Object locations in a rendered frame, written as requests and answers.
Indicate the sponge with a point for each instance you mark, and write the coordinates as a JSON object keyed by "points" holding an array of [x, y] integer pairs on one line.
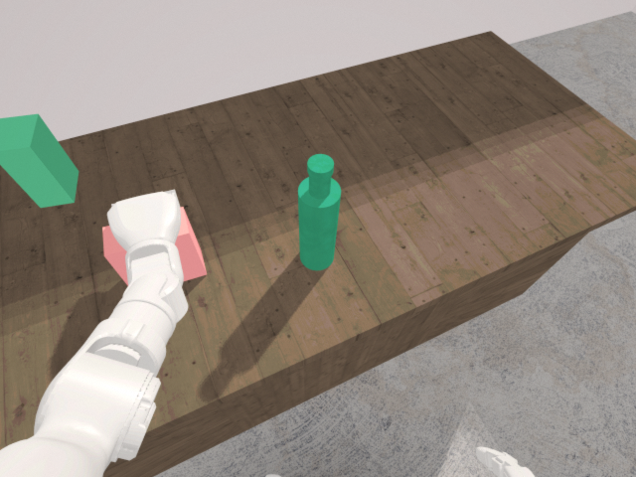
{"points": [[189, 251]]}

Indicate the left robot forearm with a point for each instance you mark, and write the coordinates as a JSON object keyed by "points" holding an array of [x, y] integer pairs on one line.
{"points": [[138, 330]]}

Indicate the table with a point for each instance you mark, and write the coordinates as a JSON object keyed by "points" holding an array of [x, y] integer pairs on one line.
{"points": [[466, 173]]}

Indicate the robot right hand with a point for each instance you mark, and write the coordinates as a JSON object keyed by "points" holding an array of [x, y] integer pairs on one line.
{"points": [[502, 464]]}

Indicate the robot left hand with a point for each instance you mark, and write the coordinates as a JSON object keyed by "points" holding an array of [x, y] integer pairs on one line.
{"points": [[151, 216]]}

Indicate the robot left upper arm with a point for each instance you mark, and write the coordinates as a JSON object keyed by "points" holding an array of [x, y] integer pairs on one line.
{"points": [[100, 413]]}

